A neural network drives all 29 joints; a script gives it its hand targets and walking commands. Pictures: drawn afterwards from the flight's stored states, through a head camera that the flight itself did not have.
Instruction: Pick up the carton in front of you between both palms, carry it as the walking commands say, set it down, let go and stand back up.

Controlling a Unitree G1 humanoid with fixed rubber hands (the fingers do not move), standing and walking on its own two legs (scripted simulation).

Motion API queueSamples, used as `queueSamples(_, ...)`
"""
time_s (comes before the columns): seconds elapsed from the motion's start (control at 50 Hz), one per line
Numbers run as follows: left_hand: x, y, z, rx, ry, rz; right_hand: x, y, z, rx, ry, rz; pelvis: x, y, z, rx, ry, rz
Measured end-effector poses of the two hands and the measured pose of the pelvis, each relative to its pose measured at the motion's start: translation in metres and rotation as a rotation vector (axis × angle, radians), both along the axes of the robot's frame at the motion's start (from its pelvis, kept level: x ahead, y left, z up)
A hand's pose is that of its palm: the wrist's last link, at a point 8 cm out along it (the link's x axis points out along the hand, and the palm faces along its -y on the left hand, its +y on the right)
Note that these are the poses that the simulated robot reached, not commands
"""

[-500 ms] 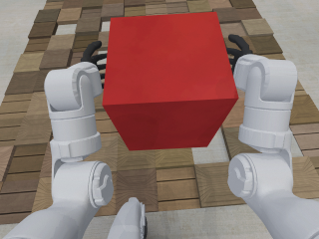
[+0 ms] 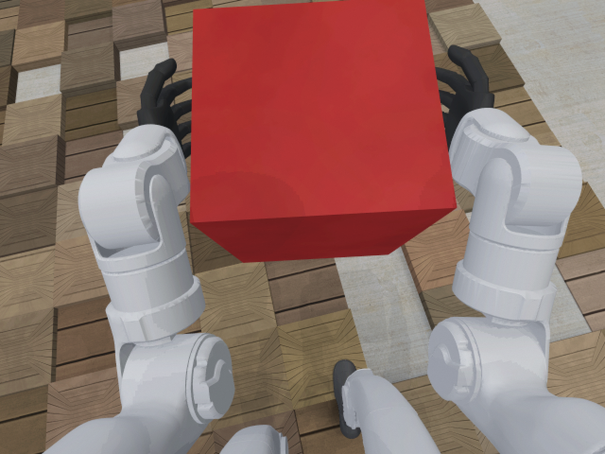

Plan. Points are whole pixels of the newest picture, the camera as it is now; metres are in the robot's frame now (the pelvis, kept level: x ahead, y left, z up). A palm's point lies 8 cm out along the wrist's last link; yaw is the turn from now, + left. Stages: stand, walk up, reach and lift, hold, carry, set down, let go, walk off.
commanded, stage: carry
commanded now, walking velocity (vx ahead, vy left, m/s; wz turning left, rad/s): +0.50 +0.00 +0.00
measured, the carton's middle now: (312, 159) +0.42 -0.04 +0.07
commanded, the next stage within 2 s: none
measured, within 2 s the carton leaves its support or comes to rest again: neither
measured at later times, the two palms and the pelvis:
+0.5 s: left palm out of the picture +0.72 +0.17 +0.17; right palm out of the picture +0.71 -0.13 +0.18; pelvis +0.32 +0.03 +0.03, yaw +1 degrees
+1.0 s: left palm out of the picture +1.03 +0.21 +0.13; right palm out of the picture +1.07 -0.09 +0.13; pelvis +0.67 +0.02 +0.02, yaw +2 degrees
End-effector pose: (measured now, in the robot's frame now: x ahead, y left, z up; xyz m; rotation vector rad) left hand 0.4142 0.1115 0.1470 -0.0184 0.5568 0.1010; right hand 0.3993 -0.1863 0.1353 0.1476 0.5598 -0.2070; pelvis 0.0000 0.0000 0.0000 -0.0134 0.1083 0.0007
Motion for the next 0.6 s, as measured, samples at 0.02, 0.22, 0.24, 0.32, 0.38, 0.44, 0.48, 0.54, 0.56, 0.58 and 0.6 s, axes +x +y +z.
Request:
queueSamples(0.02,0.011,0.005,0.0,0.004,0.015,0.018,0.018,0.005,0.003,-0.007,0.015,0.024,0.011,-0.003,0.003,0.002,0.003,0.0)
queueSamples(0.22,0.097,0.082,0.031,-0.064,0.03,0.245,0.166,0.087,0.046,-0.025,0.027,0.227,0.141,-0.016,0.036,0.049,0.018,0.023)
queueSamples(0.24,0.111,0.087,0.036,-0.064,0.02,0.245,0.18,0.092,0.05,-0.03,0.017,0.23,0.156,-0.013,0.034,0.043,0.015,0.026)
queueSamples(0.32,0.18,0.096,0.045,-0.061,-0.004,0.181,0.233,0.098,0.063,-0.087,-0.011,0.202,0.223,0.002,0.015,0.005,-0.02,0.033)
queueSamples(0.38,0.229,0.089,0.038,-0.058,0.051,0.111,0.264,0.089,0.059,-0.139,0.045,0.166,0.26,0.01,0.013,0.03,-0.031,0.039)
queueSamples(0.44,0.268,0.073,0.029,-0.031,0.147,0.046,0.286,0.073,0.046,-0.126,0.144,0.116,0.293,0.021,0.022,0.007,-0.027,0.036)
queueSamples(0.48,0.294,0.063,0.027,-0.022,0.178,0.012,0.3,0.063,0.042,-0.112,0.177,0.081,0.314,0.026,0.029,-0.008,-0.025,0.03)
queueSamples(0.54,0.333,0.051,0.03,-0.03,0.175,-0.018,0.327,0.051,0.044,-0.099,0.174,0.037,0.347,0.03,0.035,-0.017,-0.021,0.022)
queueSamples(0.56,0.346,0.048,0.032,-0.035,0.165,-0.024,0.337,0.048,0.047,-0.096,0.164,0.026,0.359,0.031,0.036,-0.017,-0.021,0.019)
queueSamples(0.58,0.36,0.045,0.035,-0.039,0.152,-0.028,0.349,0.045,0.049,-0.093,0.15,0.016,0.372,0.031,0.037,-0.016,-0.021,0.017)
queueSamples(0.6,0.374,0.042,0.038,-0.042,0.137,-0.031,0.361,0.042,0.053,-0.091,0.135,0.009,0.386,0.031,0.036,-0.013,-0.022,0.015)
